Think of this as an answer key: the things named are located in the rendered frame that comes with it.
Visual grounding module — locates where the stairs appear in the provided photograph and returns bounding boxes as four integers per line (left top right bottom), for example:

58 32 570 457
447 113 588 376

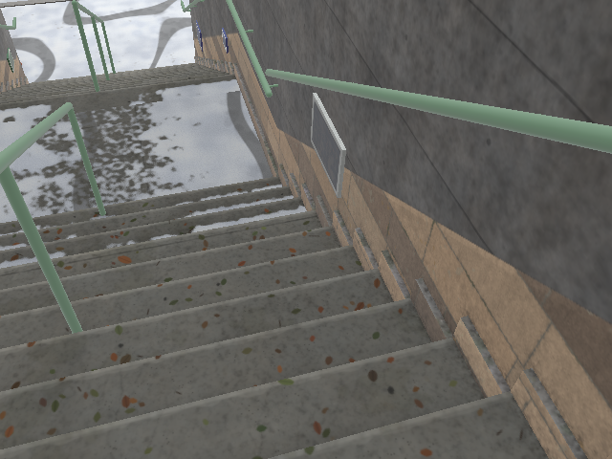
0 63 230 104
0 176 549 459

